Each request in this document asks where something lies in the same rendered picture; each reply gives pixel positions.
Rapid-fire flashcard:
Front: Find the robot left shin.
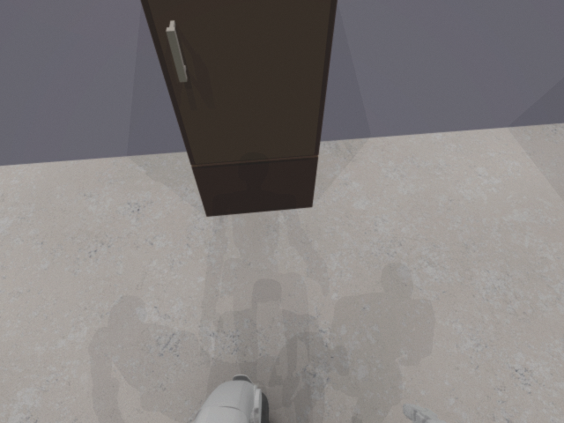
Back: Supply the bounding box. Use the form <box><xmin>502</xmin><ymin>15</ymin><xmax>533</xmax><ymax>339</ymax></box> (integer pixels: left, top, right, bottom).
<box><xmin>233</xmin><ymin>375</ymin><xmax>254</xmax><ymax>385</ymax></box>

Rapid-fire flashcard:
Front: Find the cupboard door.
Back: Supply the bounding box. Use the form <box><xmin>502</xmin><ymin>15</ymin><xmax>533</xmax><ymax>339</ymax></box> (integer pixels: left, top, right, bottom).
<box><xmin>148</xmin><ymin>0</ymin><xmax>330</xmax><ymax>164</ymax></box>

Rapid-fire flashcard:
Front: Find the left robot thigh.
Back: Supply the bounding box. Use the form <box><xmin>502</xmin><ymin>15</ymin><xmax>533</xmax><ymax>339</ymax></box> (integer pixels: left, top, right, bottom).
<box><xmin>193</xmin><ymin>380</ymin><xmax>262</xmax><ymax>423</ymax></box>

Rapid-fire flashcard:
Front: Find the right robot hand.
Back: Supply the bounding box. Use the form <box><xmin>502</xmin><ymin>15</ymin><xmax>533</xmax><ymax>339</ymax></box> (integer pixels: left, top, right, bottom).
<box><xmin>403</xmin><ymin>404</ymin><xmax>447</xmax><ymax>423</ymax></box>

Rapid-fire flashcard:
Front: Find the handle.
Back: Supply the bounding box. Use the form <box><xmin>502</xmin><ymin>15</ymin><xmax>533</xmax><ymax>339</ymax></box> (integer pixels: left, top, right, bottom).
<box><xmin>166</xmin><ymin>20</ymin><xmax>187</xmax><ymax>82</ymax></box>

